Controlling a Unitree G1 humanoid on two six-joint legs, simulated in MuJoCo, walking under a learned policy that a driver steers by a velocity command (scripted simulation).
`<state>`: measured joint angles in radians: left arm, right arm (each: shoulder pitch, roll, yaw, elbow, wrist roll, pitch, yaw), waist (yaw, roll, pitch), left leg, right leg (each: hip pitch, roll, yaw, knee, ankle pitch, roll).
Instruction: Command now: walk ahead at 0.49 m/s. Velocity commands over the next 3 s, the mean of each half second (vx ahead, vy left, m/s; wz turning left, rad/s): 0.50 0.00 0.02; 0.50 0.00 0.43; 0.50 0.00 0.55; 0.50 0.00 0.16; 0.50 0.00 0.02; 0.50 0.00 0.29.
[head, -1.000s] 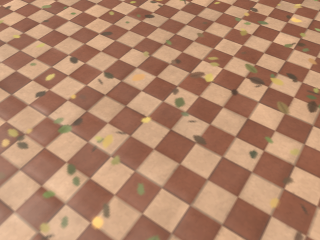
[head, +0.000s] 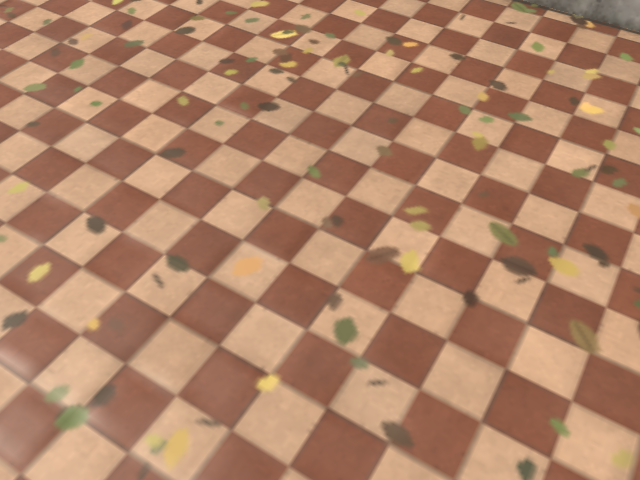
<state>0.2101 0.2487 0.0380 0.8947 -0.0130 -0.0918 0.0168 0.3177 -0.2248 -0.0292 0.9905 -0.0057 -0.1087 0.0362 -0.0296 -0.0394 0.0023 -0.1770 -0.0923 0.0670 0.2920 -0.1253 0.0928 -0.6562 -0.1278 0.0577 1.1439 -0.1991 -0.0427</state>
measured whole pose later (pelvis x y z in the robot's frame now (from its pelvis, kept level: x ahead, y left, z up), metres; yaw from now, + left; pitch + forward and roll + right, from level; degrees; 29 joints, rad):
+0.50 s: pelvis +0.28 -0.09 +0.00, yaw +2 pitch +1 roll +0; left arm 0.27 0.22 0.04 0.91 0.01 -0.11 -0.03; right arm 0.25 -0.28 -0.04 0.94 0.03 -0.09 0.00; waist 0.01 0.04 0.01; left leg -0.56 0.09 -0.04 1.14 -0.25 0.06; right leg -0.23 0.04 -0.08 0.35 -0.15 -0.07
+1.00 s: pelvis +0.54 +0.00 -0.02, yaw +17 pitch +2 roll +0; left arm 0.24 0.26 0.05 0.89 -0.02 -0.13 0.00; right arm 0.17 -0.26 -0.08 0.79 0.02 -0.07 0.04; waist 0.00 0.00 0.04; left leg -0.40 -0.09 0.02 0.55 -0.17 0.11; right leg -0.36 -0.03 0.02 1.26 -0.41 -0.01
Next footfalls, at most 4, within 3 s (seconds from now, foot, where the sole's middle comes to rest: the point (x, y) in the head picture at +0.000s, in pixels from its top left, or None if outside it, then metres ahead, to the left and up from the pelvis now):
0.30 right None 0.34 -0.17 -0.78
0.90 left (284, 431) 0.63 0.08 -0.78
1.38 right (311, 305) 0.96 0.02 -0.78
1.86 left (173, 295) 1.00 0.37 -0.78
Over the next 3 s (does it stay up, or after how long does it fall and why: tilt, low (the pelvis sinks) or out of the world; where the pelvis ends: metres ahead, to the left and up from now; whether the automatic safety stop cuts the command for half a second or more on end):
stays up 1.42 0.57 -0.03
